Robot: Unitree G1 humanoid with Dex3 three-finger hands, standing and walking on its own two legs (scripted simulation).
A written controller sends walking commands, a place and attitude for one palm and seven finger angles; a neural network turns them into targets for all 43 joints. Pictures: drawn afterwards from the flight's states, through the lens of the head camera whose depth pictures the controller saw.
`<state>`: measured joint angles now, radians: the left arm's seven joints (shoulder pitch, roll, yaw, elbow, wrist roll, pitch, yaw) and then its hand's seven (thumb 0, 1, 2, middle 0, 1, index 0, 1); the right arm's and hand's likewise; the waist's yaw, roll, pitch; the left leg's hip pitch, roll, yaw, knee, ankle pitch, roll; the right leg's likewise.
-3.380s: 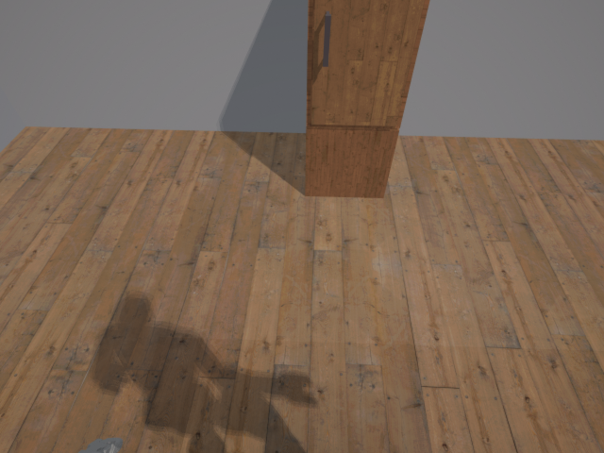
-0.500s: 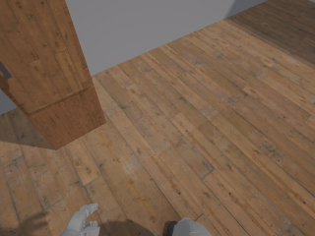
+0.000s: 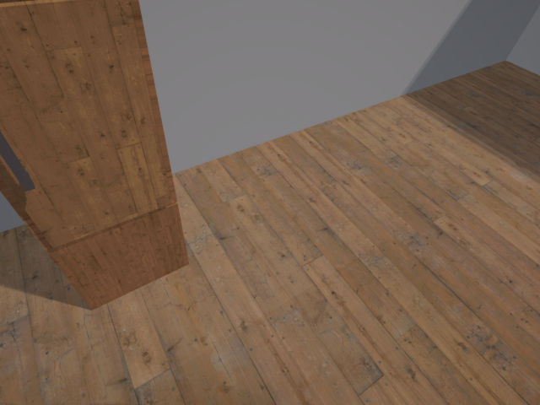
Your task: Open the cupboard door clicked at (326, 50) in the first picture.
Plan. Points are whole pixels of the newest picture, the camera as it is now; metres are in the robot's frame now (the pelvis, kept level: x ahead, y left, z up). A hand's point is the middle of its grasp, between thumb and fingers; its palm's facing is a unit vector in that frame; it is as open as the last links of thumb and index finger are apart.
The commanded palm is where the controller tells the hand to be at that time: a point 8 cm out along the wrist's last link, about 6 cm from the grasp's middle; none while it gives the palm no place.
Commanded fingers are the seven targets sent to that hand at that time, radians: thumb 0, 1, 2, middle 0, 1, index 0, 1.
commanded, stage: turn to face it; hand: left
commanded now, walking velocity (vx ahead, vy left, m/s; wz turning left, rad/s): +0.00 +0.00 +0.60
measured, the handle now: (10, 154) +0.53 +0.57 +0.01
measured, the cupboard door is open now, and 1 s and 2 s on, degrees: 0 0 0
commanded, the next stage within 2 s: take the last steps up to it in 0.96 s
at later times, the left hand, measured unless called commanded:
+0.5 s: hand out of the picture +0.04 +0.17 -0.13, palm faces +0.31 -0.90 -0.30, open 7.4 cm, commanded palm none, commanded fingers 0.00 0.90 0.90 -0.20 -0.30 -0.20 -0.30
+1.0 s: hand out of the picture -0.09 +0.17 -0.16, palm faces +0.56 -0.78 -0.28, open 7.4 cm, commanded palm none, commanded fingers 0.00 0.90 0.90 -0.20 -0.30 -0.20 -0.30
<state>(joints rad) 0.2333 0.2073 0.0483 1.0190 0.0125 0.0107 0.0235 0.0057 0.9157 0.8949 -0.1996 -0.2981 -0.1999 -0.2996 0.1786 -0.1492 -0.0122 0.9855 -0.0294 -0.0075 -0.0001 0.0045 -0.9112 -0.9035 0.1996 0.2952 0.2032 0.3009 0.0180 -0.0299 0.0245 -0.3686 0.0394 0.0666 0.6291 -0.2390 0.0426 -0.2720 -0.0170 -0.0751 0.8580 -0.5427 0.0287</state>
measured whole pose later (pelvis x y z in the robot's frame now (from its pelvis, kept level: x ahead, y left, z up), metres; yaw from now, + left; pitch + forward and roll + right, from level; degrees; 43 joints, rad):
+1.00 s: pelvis +0.00 -0.04 +0.01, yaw +32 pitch +0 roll +0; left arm 0.23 0.26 0.06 0.95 0.01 0.06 0.01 0.01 0.91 0.90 -0.20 -0.30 -0.20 -0.30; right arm 0.11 -0.21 -0.04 0.92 -0.03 0.03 0.00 0.01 -0.91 -0.90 0.20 0.30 0.21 0.30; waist 0.02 -0.01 0.09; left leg -0.22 0.03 0.02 0.53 -0.30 -0.02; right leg -0.40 -0.08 -0.07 0.87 -0.46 0.07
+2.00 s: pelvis +0.19 +0.06 +0.00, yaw +38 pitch -1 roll +0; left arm 0.17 0.14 0.05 1.02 0.02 -0.05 0.01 0.00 0.92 0.89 -0.20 -0.30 -0.20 -0.30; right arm 0.34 -0.15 -0.05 1.13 -0.02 0.00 -0.01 0.01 -0.91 -0.90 0.20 0.30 0.20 0.30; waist -0.03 0.04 0.06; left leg -0.38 0.09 0.05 1.14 -0.41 0.01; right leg -0.30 -0.03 -0.18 0.55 -0.23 -0.05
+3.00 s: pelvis +0.21 +0.03 +0.02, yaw +37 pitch -2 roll +0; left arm 0.23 0.17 0.01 1.12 0.00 0.01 0.02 0.01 0.93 0.89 -0.20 -0.30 -0.20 -0.30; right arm 0.28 -0.13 -0.01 1.16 -0.02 0.01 -0.03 0.01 -0.91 -0.90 0.20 0.30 0.20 0.30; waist 0.01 -0.01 0.03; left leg -0.14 0.04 0.03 0.41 -0.24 -0.02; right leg -0.18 0.01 -0.08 0.40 -0.20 -0.03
